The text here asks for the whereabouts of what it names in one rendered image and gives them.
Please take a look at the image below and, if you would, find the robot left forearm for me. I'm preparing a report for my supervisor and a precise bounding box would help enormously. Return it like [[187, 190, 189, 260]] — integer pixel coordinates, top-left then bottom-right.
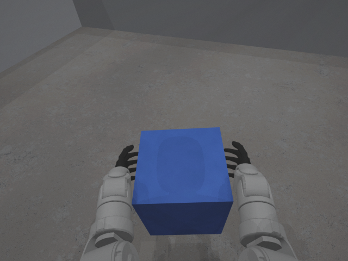
[[80, 166, 134, 259]]

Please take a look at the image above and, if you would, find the robot right upper arm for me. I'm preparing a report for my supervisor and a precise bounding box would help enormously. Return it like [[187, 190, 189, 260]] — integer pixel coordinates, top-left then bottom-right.
[[238, 245, 297, 261]]

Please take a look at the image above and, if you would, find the robot right forearm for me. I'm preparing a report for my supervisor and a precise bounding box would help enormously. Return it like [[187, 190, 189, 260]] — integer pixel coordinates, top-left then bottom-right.
[[233, 163, 299, 261]]

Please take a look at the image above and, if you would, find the carton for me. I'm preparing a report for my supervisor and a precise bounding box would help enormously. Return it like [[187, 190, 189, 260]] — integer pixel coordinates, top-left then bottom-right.
[[132, 127, 234, 235]]

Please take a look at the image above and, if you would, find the robot left upper arm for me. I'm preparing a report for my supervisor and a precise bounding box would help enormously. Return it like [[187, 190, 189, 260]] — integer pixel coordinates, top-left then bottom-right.
[[80, 240, 140, 261]]

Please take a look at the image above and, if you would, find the robot left hand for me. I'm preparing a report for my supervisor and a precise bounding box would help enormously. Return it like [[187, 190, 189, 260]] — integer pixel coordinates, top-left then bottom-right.
[[115, 145, 138, 181]]

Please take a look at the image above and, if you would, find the robot right hand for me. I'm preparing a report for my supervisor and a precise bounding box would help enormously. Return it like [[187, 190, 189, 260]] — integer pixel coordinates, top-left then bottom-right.
[[224, 141, 251, 178]]

